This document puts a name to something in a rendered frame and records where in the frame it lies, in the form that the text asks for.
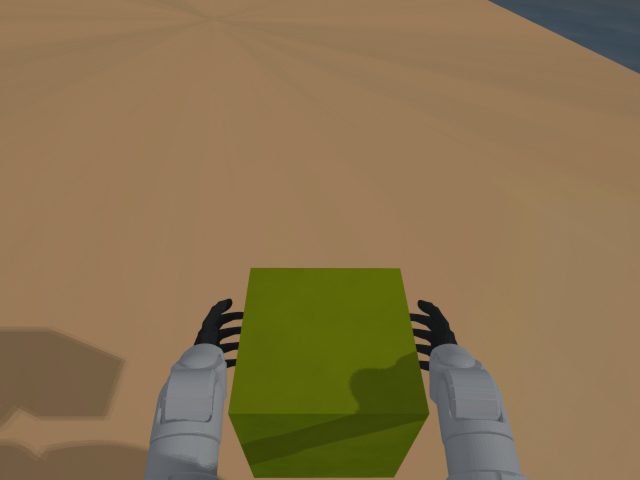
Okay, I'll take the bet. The right robot hand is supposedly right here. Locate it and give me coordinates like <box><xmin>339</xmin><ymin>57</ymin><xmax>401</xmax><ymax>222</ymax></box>
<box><xmin>409</xmin><ymin>300</ymin><xmax>458</xmax><ymax>371</ymax></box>

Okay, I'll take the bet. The left robot hand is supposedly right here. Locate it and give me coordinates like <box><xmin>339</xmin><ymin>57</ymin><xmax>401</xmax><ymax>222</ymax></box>
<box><xmin>194</xmin><ymin>299</ymin><xmax>244</xmax><ymax>368</ymax></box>

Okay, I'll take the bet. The carton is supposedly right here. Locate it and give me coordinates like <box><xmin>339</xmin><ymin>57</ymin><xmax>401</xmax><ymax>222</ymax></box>
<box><xmin>228</xmin><ymin>268</ymin><xmax>429</xmax><ymax>478</ymax></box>

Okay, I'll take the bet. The robot left forearm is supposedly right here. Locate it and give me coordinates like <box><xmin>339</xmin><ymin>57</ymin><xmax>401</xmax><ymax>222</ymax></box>
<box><xmin>143</xmin><ymin>343</ymin><xmax>227</xmax><ymax>480</ymax></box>

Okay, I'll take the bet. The robot right forearm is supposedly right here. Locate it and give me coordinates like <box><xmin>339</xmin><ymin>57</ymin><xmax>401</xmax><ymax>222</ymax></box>
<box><xmin>429</xmin><ymin>344</ymin><xmax>530</xmax><ymax>480</ymax></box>

